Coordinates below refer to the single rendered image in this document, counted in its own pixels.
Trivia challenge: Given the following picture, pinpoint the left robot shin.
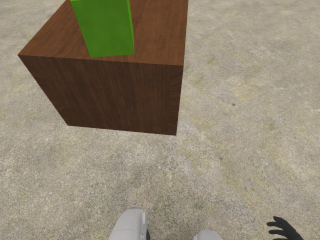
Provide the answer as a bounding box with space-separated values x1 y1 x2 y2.
130 206 147 240

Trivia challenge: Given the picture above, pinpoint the right robot hand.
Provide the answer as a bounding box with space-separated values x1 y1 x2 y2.
266 216 304 240

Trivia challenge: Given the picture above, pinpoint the carton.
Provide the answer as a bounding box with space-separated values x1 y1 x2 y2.
70 0 135 58

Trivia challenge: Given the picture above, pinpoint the pedestal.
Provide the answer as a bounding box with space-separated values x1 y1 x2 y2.
18 0 189 136

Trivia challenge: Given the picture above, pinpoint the robot right thigh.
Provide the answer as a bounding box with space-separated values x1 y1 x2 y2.
193 230 223 240

